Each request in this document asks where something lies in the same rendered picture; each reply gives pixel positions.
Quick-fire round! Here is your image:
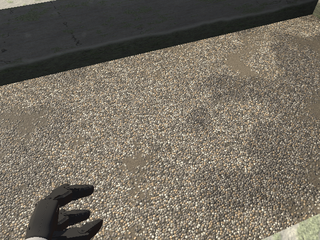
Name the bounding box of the robot left hand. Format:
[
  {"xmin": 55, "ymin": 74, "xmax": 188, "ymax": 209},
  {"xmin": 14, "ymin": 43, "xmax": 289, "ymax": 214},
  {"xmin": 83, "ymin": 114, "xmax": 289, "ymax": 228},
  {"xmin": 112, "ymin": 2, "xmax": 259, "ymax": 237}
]
[{"xmin": 25, "ymin": 183, "xmax": 103, "ymax": 240}]

